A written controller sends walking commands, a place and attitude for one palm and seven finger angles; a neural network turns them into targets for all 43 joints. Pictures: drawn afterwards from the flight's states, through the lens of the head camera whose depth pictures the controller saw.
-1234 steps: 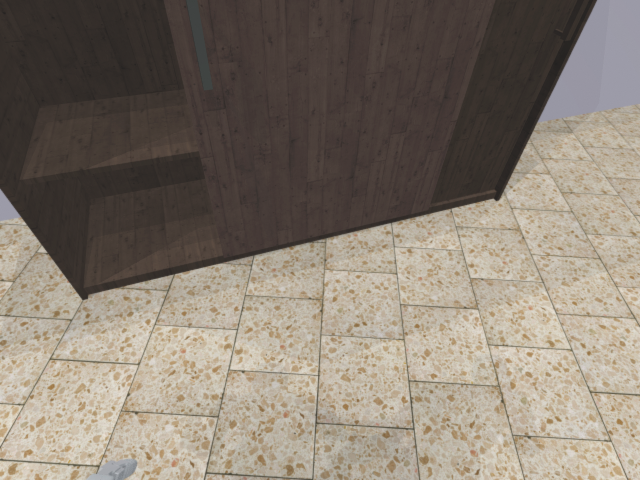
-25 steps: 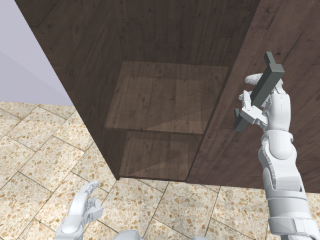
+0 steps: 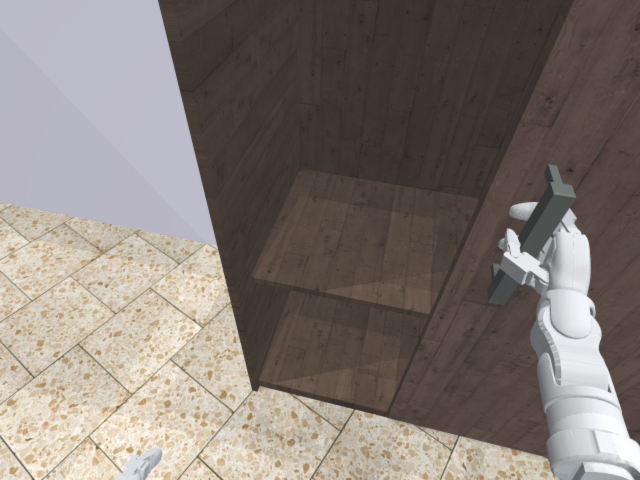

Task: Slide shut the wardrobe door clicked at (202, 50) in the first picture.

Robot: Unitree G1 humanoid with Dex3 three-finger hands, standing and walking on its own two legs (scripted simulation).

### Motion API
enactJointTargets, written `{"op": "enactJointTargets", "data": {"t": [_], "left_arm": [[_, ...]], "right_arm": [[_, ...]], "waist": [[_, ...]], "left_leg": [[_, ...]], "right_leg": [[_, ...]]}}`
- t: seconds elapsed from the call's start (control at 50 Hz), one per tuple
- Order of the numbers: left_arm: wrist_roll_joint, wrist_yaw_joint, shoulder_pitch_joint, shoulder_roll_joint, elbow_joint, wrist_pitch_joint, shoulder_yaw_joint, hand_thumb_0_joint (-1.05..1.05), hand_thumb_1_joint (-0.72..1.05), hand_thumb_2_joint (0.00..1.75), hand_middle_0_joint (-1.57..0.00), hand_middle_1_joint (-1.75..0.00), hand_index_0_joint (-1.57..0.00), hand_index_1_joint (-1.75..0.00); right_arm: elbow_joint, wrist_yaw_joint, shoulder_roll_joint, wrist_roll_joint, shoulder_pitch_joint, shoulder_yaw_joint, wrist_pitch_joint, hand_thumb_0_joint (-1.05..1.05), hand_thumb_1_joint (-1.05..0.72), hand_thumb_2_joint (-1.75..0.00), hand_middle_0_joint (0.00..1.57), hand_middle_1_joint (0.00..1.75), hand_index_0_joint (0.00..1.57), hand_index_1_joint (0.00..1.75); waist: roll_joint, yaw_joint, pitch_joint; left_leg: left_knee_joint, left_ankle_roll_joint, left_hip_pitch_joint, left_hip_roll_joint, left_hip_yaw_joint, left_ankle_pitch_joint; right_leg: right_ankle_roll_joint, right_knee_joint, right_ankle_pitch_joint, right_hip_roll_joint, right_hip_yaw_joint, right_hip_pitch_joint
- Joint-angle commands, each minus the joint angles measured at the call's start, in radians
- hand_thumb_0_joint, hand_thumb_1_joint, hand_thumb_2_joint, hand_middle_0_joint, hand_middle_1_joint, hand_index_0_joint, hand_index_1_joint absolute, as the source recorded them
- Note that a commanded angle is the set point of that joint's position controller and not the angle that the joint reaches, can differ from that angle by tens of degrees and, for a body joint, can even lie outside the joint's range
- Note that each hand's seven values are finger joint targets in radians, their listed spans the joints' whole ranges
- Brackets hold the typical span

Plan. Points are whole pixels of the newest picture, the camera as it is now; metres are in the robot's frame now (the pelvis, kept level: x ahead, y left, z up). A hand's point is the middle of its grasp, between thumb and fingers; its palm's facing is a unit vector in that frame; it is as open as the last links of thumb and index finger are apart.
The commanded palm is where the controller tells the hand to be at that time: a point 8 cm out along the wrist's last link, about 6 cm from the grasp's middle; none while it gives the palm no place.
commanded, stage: stop walking and hold the door there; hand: right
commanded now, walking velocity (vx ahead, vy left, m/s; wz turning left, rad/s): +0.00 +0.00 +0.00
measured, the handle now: (522, 239) +0.43 -0.23 +0.10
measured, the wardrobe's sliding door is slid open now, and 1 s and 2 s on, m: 0.41 0.41 0.41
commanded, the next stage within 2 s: loosen the grip on the handle in 1.68 s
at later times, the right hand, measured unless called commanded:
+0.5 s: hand (511, 257) +0.38 -0.20 +0.11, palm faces +0.23 +0.96 -0.17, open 5.8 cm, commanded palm +0.35 -0.24 +0.10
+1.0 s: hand (513, 257) +0.38 -0.20 +0.11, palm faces +0.17 +0.98 -0.15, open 5.9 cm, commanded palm +0.36 -0.24 +0.10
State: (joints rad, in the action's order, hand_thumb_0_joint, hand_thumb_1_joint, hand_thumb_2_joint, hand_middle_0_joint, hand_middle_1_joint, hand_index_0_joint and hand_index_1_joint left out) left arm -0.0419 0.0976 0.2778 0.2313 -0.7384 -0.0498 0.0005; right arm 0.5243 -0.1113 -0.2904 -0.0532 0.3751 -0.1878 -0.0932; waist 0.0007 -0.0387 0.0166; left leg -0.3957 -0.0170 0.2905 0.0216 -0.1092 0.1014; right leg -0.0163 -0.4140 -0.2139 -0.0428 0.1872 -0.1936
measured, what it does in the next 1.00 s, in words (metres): shifts its weight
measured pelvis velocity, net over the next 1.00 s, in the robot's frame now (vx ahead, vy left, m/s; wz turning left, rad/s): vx -0.02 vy -0.05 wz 0.01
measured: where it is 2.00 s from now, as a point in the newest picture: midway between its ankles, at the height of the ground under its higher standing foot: outside the picture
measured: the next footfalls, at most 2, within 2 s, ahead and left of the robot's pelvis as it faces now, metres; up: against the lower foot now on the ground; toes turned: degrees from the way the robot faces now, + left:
none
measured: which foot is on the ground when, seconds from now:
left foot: down 0.00-1.00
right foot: down 0.00-1.00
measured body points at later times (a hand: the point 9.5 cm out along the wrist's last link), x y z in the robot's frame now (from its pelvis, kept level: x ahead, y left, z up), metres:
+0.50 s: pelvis +0.00 -0.02 +0.00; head +0.01 +0.00 +0.45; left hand +0.15 +0.23 -0.11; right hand +0.36 -0.25 +0.12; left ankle +0.07 +0.12 -0.74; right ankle +0.01 -0.10 -0.74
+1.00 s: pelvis -0.02 -0.05 +0.00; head +0.00 -0.03 +0.44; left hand +0.13 +0.15 -0.13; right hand +0.37 -0.25 +0.12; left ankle +0.02 +0.09 -0.74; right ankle +0.01 -0.11 -0.74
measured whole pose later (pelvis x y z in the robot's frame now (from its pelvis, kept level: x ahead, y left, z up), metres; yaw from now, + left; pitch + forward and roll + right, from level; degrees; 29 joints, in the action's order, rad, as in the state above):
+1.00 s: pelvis -0.02 -0.05 +0.00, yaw +0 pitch -1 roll -1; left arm -0.01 0.09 0.16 0.15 -0.74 -0.02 0.07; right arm 0.56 -0.12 -0.20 -0.07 0.50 -0.08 -0.09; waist 0.03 0.02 -0.05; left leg -0.49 -0.03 0.26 -0.04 -0.01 0.20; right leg -0.07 -0.43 -0.22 0.02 0.22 -0.21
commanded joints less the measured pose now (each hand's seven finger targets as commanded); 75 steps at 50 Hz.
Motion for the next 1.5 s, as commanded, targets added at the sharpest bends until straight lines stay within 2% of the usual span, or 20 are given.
{"op": "enactJointTargets", "data": {"t": [0.0, 0.14, 0.32, 0.4, 0.48, 0.56, 0.62, 0.64, 0.7, 0.74, 0.78, 0.82, 0.84, 0.9, 0.94, 1.0, 1.1, 1.18, 1.34, 1.48], "left_arm": [[0.001, 0.017, -0.121, 0.122, 0.143, -0.060, -0.034, 0.00, 0.90, 0.90, -0.20, -0.30, -0.20, -0.30], [0.005, 0.018, -0.117, 0.106, 0.140, -0.061, -0.026, 0.00, 0.90, 0.90, -0.20, -0.30, -0.20, -0.30], [0.005, 0.019, -0.116, 0.108, 0.137, -0.050, -0.030, 0.00, 0.90, 0.90, -0.20, -0.30, -0.20, -0.30], [0.001, 0.016, -0.140, 0.113, 0.157, -0.030, -0.039, 0.00, 0.90, 0.90, -0.20, -0.30, -0.20, -0.30], [0.004, 0.010, -0.139, 0.108, 0.180, -0.003, -0.046, 0.00, 0.90, 0.90, -0.20, -0.30, -0.20, -0.30], [0.008, 0.005, -0.148, 0.112, 0.198, 0.023, -0.049, 0.00, 0.90, 0.90, -0.20, -0.30, -0.20, -0.30], [0.008, 0.001, -0.178, 0.104, 0.215, 0.038, -0.039, 0.00, 0.90, 0.90, -0.20, -0.30, -0.20, -0.30], [0.004, 0.003, -0.176, 0.102, 0.218, 0.037, -0.037, 0.00, 0.90, 0.90, -0.20, -0.30, -0.20, -0.30], [-0.002, 0.002, -0.171, 0.072, 0.200, 0.034, -0.019, 0.00, 0.90, 0.90, -0.20, -0.30, -0.20, -0.30], [0.013, 0.002, -0.167, 0.059, 0.172, 0.025, -0.011, 0.00, 0.90, 0.90, -0.20, -0.30, -0.20, -0.30], [0.027, 0.006, -0.150, 0.082, 0.138, 0.017, -0.014, 0.00, 0.90, 0.90, -0.20, -0.30, -0.20, -0.30], [0.033, 0.003, -0.152, 0.093, 0.130, 0.009, -0.004, 0.00, 0.90, 0.90, -0.20, -0.30, -0.20, -0.30], [0.032, 0.003, -0.166, 0.089, 0.130, 0.002, 0.004, 0.00, 0.90, 0.90, -0.20, -0.30, -0.20, -0.30], [0.041, 0.021, -0.183, 0.105, 0.121, -0.009, 0.003, 0.00, 0.90, 0.90, -0.20, -0.30, -0.20, -0.30], [0.038, 0.026, -0.168, 0.110, 0.119, -0.013, -0.002, 0.00, 0.90, 0.90, -0.20, -0.30, -0.20, -0.30], [0.029, 0.022, -0.170, 0.106, 0.127, -0.020, -0.013, 0.00, 0.90, 0.90, -0.20, -0.30, -0.20, -0.30], [0.025, 0.023, -0.176, 0.101, 0.137, -0.020, -0.007, 0.00, 0.90, 0.90, -0.20, -0.30, -0.20, -0.30], [0.020, 0.026, -0.170, 0.099, 0.142, -0.022, -0.007, 0.00, 0.90, 0.90, -0.20, -0.30, -0.20, -0.30], [0.009, 0.029, -0.152, 0.122, 0.141, -0.022, -0.022, 0.00, 0.90, 0.90, -0.20, -0.30, -0.20, -0.30], [0.003, 0.023, -0.148, 0.120, 0.144, -0.022, -0.021, 0.00, 0.90, 0.90, -0.20, -0.30, -0.20, -0.30]], "right_arm": [[-0.183, 0.017, -0.189, 0.023, 0.351, -0.019, -0.065, 0.00, -0.90, -0.90, 0.45, 1.40, 0.45, 1.40], [-0.189, 0.025, -0.121, 0.025, 0.376, 0.036, -0.075, 0.00, -0.90, -0.90, 0.45, 1.40, 0.45, 1.40], [-0.181, 0.023, -0.140, 0.026, 0.361, 0.014, -0.075, 0.00, -0.90, -0.90, 0.45, 1.40, 0.45, 1.40], [-0.206, 0.025, -0.128, 0.026, 0.364, 0.035, -0.073, 0.00, -0.90, -0.90, 0.45, 1.40, 0.45, 1.40], [-0.212, 0.021, -0.124, 0.026, 0.367, 0.035, -0.064, 0.00, -0.90, -0.90, 0.45, 1.40, 0.45, 1.40], [-0.222, 0.022, -0.134, 0.027, 0.375, 0.025, -0.052, 0.00, -0.90, -0.90, 0.45, 1.40, 0.45, 1.40], [-0.279, 0.029, -0.069, 0.031, 0.434, 0.090, -0.055, 0.00, -0.90, -0.90, 0.45, 1.40, 0.45, 1.40], [-0.283, 0.031, -0.039, 0.030, 0.433, 0.105, -0.057, 0.00, -0.90, -0.90, 0.45, 1.40, 0.45, 1.40], [-0.263, 0.032, 0.037, 0.026, 0.463, 0.161, -0.062, 0.00, -0.90, -0.90, 0.45, 1.40, 0.45, 1.40], [-0.231, 0.021, 0.055, 0.030, 0.514, 0.177, -0.062, 0.00, -0.90, -0.90, 0.45, 1.40, 0.45, 1.40], [-0.184, 0.007, -0.008, 0.029, 0.503, 0.121, -0.061, 0.00, -0.90, -0.90, 0.45, 1.40, 0.45, 1.40], [-0.170, 0.011, 0.013, 0.029, 0.509, 0.146, -0.060, 0.00, -0.90, -0.90, 0.45, 1.40, 0.45, 1.40], [-0.167, 0.017, 0.043, 0.025, 0.524, 0.176, -0.058, 0.00, -0.90, -0.90, 0.45, 1.40, 0.45, 1.40], [-0.160, 0.021, -0.033, 0.021, 0.524, 0.126, -0.052, 0.00, -0.90, -0.90, 0.45, 1.40, 0.45, 1.40], [-0.159, 0.019, -0.055, 0.020, 0.507, 0.105, -0.050, 0.00, -0.90, -0.90, 0.45, 1.40, 0.45, 1.40], [-0.171, 0.019, -0.034, 0.010, 0.525, 0.123, -0.052, 0.00, -0.90, -0.90, 0.45, 1.40, 0.45, 1.40], [-0.137, 0.018, -0.028, 0.011, 0.534, 0.127, -0.048, 0.00, -0.90, -0.90, 0.45, 1.40, 0.45, 1.40], [-0.113, 0.011, -0.037, 0.010, 0.530, 0.117, -0.048, 0.00, -0.90, -0.90, 0.45, 1.40, 0.45, 1.40], [-0.096, 0.003, -0.132, 0.004, 0.483, 0.048, -0.031, 0.00, -0.90, -0.90, 0.45, 1.40, 0.45, 1.40], [-0.085, 0.007, -0.144, 0.002, 0.447, 0.039, -0.025, 0.00, -0.90, -0.90, 0.45, 1.40, 0.45, 1.40]], "waist": [[-0.016, 0.025, 0.206], [0.003, 0.024, 0.202], [-0.009, 0.025, 0.205], [0.015, 0.025, 0.201], [-0.118, 0.021, 0.232], [-0.161, 0.020, 0.269], [-0.074, 0.020, 0.297], [-0.030, 0.026, 0.303], [0.116, 0.031, 0.286], [0.091, 0.029, 0.231], [0.040, 0.042, 0.204], [0.021, 0.044, 0.207], [0.026, 0.042, 0.207], [-0.007, 0.031, 0.204], [0.046, 0.027, 0.188], [-0.062, 0.031, 0.270], [0.029, 0.031, 0.243], [0.013, 0.029, 0.222], [-0.017, 0.023, 0.236], [-0.031, 0.020, 0.230]], "left_leg": [[0.057, 0.034, 0.009, -0.092, -0.082, 0.004], [0.013, 0.035, 0.037, -0.086, -0.072, -0.037], [0.017, 0.040, 0.042, -0.091, -0.082, -0.059], [0.028, 0.048, 0.005, -0.147, -0.114, -0.098], [0.076, 0.054, -0.038, -0.233, -0.169, -0.065], [0.039, 0.058, -0.076, -0.280, -0.148, -0.166], [-0.089, 0.044, -0.095, -0.253, -0.069, -0.268], [-0.151, 0.030, -0.060, -0.197, -0.023, -0.235], [-0.384, -0.002, 0.155, -0.097, 0.094, 0.192], [-0.538, -0.006, 0.201, -0.104, 0.084, 0.315], [-0.429, 0.001, 0.166, -0.124, 0.093, 0.288], [-0.196, 0.012, 0.095, -0.126, 0.109, 0.207], [-0.109, 0.019, 0.054, -0.121, 0.098, 0.142], [-0.007, 0.056, -0.048, -0.153, -0.039, -0.132], [-0.023, 0.056, 0.010, -0.135, -0.033, -0.038], [-0.032, 0.044, -0.013, -0.121, -0.006, -0.081], [0.004, 0.046, 0.017, -0.125, -0.019, 0.052], [0.038, 0.047, 0.022, -0.133, -0.041, 0.086], [0.095, 0.052, -0.016, -0.161, -0.078, -0.022], [0.110, 0.038, -0.015, -0.153, -0.071, -0.037]], "right_leg": [[-0.011, 0.081, 0.025, -0.110, -0.143, 0.113], [-0.006, 0.083, 0.065, -0.123, -0.147, 0.130], [0.001, 0.071, 0.077, -0.113, -0.141, 0.136], [-0.002, 0.023, 0.042, -0.075, -0.126, 0.081], [0.000, -0.023, -0.034, -0.036, -0.117, 0.049], [0.004, -0.026, 0.006, -0.024, -0.115, 0.053], [0.002, 0.038, 0.144, -0.061, -0.129, 0.074], [-0.007, 0.060, 0.219, -0.096, -0.169, 0.103], [-0.029, 0.119, 0.372, -0.228, -0.290, 0.222], [-0.069, 0.154, 0.311, -0.274, -0.300, 0.185], [-0.074, 0.106, 0.462, -0.263, -0.251, 0.203], [-0.045, 0.041, 0.539, -0.231, -0.208, 0.247], [-0.023, 0.032, 0.476, -0.218, -0.204, 0.241], [0.048, 0.053, 0.260, -0.153, -0.220, 0.155], [0.081, 0.117, 0.196, -0.144, -0.231, 0.172], [0.053, 0.077, 0.322, -0.157, -0.204, 0.246], [0.034, 0.117, 0.160, -0.162, -0.203, 0.214], [0.004, 0.120, 0.055, -0.159, -0.201, 0.184], [-0.001, 0.060, 0.102, -0.131, -0.172, 0.178], [-0.008, 0.056, 0.107, -0.127, -0.169, 0.180]]}}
